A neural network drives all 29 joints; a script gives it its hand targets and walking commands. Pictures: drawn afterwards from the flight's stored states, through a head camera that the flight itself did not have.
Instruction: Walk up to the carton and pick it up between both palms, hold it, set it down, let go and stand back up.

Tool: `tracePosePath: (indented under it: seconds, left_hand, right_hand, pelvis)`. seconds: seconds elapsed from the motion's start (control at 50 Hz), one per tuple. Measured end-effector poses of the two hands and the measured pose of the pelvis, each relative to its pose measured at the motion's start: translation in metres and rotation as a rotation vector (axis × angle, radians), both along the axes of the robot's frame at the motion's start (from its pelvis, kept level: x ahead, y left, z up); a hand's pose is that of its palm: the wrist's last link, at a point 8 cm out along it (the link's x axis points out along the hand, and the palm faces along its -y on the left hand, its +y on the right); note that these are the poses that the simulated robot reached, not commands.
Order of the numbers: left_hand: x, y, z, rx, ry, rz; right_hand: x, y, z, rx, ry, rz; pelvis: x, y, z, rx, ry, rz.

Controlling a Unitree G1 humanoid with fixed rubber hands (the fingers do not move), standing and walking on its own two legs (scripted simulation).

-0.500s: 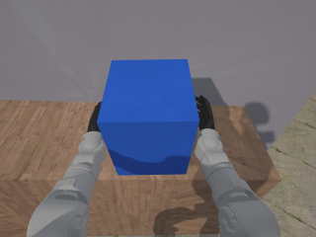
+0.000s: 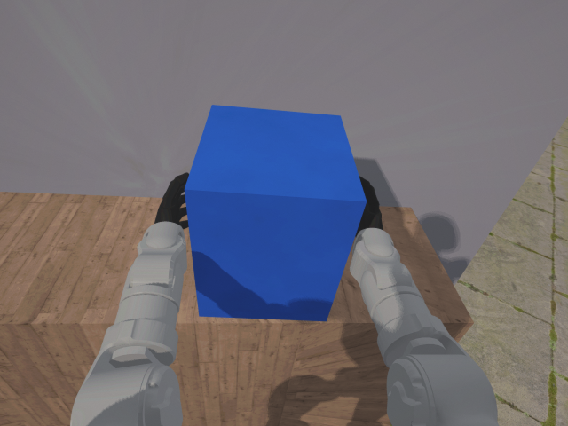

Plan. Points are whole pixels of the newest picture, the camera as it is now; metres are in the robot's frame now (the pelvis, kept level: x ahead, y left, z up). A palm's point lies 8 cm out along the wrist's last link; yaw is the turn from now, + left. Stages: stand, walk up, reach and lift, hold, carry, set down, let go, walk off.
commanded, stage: reach and lift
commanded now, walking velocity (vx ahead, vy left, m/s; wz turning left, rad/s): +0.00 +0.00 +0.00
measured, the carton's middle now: (270, 215) +0.41 +0.02 +0.13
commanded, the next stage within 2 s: hold in 1.14 s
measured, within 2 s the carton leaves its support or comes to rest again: neither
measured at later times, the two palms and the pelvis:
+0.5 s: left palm (165, 212) +0.38 +0.17 +0.15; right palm (367, 216) +0.39 -0.12 +0.16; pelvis +0.01 +0.01 +0.00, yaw +2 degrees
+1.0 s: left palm (171, 206) +0.38 +0.16 +0.16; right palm (375, 213) +0.39 -0.13 +0.16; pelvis +0.02 +0.00 +0.00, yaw +2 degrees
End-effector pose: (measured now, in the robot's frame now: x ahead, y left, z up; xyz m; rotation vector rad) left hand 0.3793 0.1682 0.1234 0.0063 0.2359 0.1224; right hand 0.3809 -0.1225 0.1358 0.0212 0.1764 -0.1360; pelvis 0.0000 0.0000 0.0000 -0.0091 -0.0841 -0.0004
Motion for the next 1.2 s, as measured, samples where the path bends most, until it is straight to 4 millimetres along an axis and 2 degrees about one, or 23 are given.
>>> tracePosePath:
  seconds: [0.16, 0.32, 0.46, 0.62, 0.78, 0.88, 1.06, 1.2]
  left_hand:
    - [-0.006, 0.006, -0.001, 0.028, 0.017, 0.014]
    - [-0.002, 0.006, 0.030, 0.062, -0.051, 0.019]
    - [-0.001, 0.005, 0.024, 0.051, 0.008, 0.006]
    - [-0.003, -0.001, 0.036, 0.076, -0.051, 0.006]
    - [0.001, -0.005, 0.032, 0.081, -0.006, 0.006]
    - [-0.001, -0.007, 0.039, 0.078, -0.052, 0.008]
    - [-0.006, -0.005, 0.038, 0.048, -0.042, 0.022]
    - [-0.006, -0.006, 0.050, 0.065, -0.067, 0.017]
  right_hand:
    - [-0.002, 0.006, -0.007, 0.002, 0.013, 0.017]
    - [0.006, 0.007, 0.027, -0.002, -0.059, 0.031]
    - [0.005, 0.005, 0.020, -0.006, 0.000, 0.022]
    - [0.004, 0.000, 0.029, 0.019, -0.063, 0.023]
    - [0.007, -0.005, 0.018, 0.026, -0.016, 0.021]
    - [0.005, -0.007, 0.024, 0.044, -0.060, 0.018]
    - [0.004, -0.005, 0.031, 0.019, -0.048, 0.030]
    - [0.003, -0.006, 0.043, 0.028, -0.074, 0.025]
  pelvis:
    - [-0.005, 0.001, -0.001, -0.005, 0.034, 0.020]
    - [-0.001, 0.003, -0.001, -0.010, 0.029, 0.032]
    - [0.007, 0.006, -0.001, -0.003, -0.007, 0.038]
    - [0.016, 0.009, -0.002, -0.008, -0.028, 0.025]
    - [0.019, 0.006, -0.001, -0.003, -0.027, 0.025]
    - [0.020, 0.004, -0.002, -0.006, -0.027, 0.028]
    - [0.021, -0.003, -0.001, -0.001, -0.030, 0.035]
    - [0.020, -0.008, -0.002, -0.002, -0.029, 0.046]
